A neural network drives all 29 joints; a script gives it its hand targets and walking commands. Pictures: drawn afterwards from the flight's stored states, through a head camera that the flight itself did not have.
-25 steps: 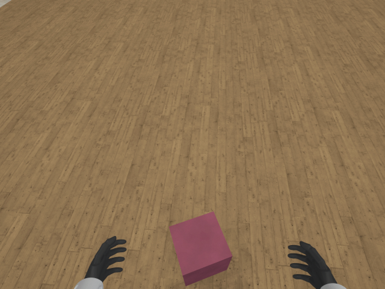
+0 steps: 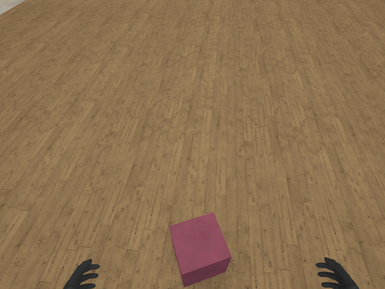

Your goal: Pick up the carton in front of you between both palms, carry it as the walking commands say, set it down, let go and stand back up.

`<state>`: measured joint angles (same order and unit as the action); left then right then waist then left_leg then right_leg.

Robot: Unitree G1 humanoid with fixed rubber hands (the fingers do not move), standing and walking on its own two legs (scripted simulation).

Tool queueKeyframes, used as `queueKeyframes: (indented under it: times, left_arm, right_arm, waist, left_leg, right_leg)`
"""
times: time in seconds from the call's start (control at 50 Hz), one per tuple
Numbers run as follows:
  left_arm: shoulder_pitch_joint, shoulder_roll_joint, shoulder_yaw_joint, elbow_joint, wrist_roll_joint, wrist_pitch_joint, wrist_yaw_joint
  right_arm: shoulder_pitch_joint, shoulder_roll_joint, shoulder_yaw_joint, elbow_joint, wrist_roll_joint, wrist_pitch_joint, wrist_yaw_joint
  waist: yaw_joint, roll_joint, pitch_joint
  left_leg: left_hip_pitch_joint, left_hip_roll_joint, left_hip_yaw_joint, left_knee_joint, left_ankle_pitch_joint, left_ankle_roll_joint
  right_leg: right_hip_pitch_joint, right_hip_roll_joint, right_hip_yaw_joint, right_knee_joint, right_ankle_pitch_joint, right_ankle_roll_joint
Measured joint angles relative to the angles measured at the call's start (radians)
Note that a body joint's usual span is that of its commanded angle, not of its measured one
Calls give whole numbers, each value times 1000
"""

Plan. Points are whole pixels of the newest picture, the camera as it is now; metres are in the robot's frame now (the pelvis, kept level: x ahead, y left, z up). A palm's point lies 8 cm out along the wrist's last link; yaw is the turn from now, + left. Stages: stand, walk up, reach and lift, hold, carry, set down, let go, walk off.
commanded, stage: stand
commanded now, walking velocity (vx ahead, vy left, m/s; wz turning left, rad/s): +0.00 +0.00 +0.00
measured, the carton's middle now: (198, 250) +0.39 +0.00 -0.64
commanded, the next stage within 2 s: none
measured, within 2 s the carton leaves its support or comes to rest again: neither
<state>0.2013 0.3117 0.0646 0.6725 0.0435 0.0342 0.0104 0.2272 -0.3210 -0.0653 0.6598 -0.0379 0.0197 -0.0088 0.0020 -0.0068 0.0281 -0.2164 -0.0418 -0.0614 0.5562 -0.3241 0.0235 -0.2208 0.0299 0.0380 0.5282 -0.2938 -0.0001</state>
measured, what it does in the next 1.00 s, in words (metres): stands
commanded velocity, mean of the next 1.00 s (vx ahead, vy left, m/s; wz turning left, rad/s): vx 0.00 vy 0.00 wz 0.00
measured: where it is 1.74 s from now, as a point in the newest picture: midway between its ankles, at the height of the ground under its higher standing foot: outside the picture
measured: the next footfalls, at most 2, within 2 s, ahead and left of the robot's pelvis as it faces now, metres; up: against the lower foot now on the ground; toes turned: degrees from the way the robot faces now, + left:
none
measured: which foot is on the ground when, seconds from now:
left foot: down 0.00-1.00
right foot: down 0.00-1.00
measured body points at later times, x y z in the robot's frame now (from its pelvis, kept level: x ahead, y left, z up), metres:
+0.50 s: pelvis +0.01 +0.00 +0.01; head +0.02 +0.01 +0.46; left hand +0.14 +0.30 -0.10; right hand +0.13 -0.30 -0.09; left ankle -0.02 +0.11 -0.73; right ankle -0.01 -0.12 -0.73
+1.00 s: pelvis +0.00 +0.00 +0.01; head +0.00 +0.01 +0.46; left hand +0.10 +0.31 -0.11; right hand +0.10 -0.31 -0.09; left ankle -0.02 +0.11 -0.73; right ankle -0.01 -0.12 -0.73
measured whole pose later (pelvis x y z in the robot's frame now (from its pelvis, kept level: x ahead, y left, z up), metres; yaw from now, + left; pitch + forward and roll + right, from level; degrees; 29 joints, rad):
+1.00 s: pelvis +0.00 +0.00 +0.01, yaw +0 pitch -3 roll +0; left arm 0.14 0.37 0.03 0.99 0.02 -0.01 0.02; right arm 0.16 -0.37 -0.02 0.96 -0.02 -0.01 -0.02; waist 0.00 -0.01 0.03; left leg -0.09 -0.04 -0.05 0.37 -0.23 0.03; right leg -0.10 0.02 0.05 0.34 -0.20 0.01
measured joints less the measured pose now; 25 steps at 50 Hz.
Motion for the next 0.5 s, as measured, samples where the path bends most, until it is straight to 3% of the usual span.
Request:
queueKeyframes:
  times: [0.14, 0.5]
  left_arm:
    - [-8, 21, -2, 98, -8, -26, 10]
    - [-54, 28, -28, 210, -16, -41, 14]
  right_arm:
    - [-15, -11, 10, 54, 3, -18, -6]
    - [-52, -17, 43, 177, 9, -22, -21]
  waist:
    - [0, -5, -5]
    - [-3, 3, -2]
  left_leg:
    - [25, 0, 2, -39, 7, 0]
    - [97, 0, 4, -128, 47, 2]
  right_leg:
    - [23, -2, 4, -36, 5, 0]
    - [90, -7, 8, -116, 42, 1]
